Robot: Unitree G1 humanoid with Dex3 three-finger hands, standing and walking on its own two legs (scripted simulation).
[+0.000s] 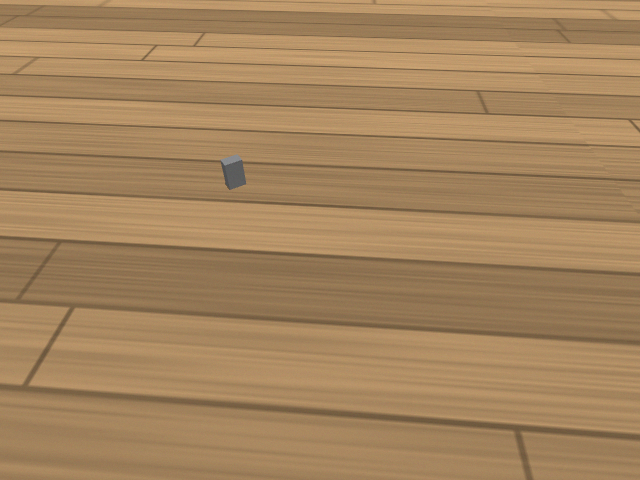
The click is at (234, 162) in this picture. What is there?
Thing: carton on end
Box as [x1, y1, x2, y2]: [220, 154, 245, 189]
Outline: 237,154 220,160 225,182 230,189 245,183 242,162
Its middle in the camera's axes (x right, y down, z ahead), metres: -0.44 -0.35 +1.94
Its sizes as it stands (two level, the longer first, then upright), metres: 0.091 0.057 0.151
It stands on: the floor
